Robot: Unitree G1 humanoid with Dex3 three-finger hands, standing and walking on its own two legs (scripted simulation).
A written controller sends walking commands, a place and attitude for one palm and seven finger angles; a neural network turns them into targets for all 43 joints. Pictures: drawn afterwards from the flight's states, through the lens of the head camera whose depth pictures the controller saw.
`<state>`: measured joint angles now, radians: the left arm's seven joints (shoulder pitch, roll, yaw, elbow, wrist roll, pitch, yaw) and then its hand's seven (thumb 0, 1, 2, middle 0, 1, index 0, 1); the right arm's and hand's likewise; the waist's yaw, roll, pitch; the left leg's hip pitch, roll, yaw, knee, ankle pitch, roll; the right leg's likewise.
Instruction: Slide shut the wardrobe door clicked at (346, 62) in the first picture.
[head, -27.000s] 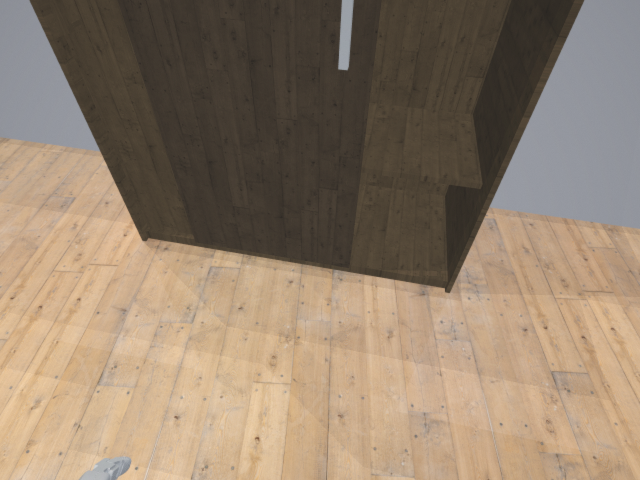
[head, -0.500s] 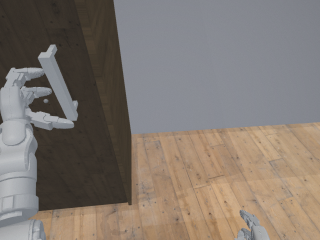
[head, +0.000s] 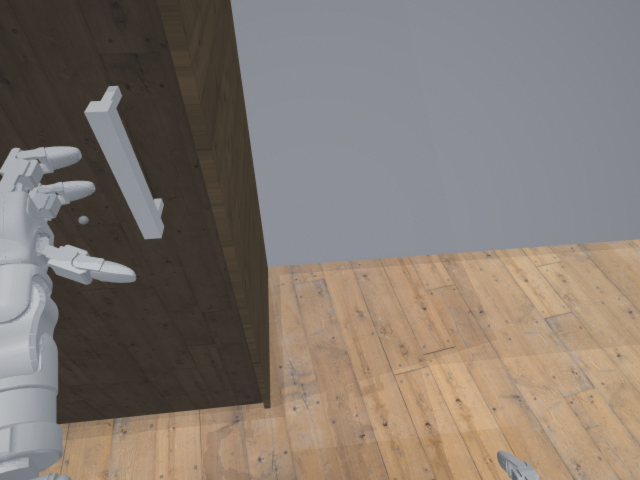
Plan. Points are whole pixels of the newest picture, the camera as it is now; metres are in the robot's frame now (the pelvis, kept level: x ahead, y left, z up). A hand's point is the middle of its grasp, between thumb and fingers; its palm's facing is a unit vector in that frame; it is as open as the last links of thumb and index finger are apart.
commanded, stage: slip the hand off the handle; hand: left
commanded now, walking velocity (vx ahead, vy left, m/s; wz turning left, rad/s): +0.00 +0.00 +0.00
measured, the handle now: (134, 168) +0.42 +0.26 +0.19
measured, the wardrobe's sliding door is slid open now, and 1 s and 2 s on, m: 0.00 0.00 0.00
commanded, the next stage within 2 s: draw the hand back to the body in 0.40 s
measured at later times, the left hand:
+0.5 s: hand (43, 284) +0.25 +0.28 +0.18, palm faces +0.42 -0.89 -0.16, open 14.7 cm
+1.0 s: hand (48, 320) +0.22 +0.26 +0.17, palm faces +0.22 -0.98 -0.04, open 14.7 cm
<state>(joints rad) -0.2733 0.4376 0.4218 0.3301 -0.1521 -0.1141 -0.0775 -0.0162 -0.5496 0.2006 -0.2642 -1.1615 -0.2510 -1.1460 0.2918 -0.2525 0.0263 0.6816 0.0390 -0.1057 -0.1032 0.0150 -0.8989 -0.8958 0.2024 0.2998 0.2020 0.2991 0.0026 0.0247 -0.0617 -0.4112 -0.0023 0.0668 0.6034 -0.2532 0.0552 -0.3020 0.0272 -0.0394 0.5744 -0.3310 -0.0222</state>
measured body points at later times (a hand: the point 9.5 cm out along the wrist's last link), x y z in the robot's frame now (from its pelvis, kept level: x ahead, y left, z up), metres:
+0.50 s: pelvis +0.00 -0.01 +0.00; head -0.02 -0.01 +0.45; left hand +0.22 +0.33 +0.19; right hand +0.21 -0.21 -0.06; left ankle +0.04 +0.08 -0.73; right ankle -0.02 -0.11 -0.73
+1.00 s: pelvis +0.00 -0.02 +0.01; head -0.05 -0.04 +0.45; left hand +0.20 +0.32 +0.17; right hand +0.20 -0.24 -0.05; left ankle +0.04 +0.08 -0.73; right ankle -0.02 -0.11 -0.73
